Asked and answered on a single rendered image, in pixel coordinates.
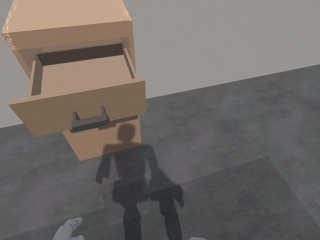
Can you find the robot left hand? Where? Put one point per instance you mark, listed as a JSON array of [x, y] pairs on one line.
[[65, 232]]

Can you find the handle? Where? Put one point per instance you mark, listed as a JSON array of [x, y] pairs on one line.
[[90, 122]]

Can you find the cabinet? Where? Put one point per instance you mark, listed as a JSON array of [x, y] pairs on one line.
[[37, 26]]

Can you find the drawer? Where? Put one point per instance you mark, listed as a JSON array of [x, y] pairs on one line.
[[80, 79]]

